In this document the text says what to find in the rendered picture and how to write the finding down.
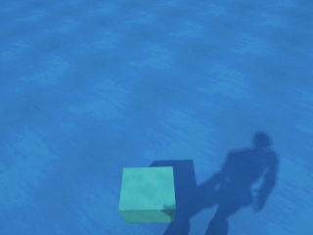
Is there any carton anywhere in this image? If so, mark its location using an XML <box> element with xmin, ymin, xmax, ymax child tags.
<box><xmin>118</xmin><ymin>166</ymin><xmax>176</xmax><ymax>223</ymax></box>

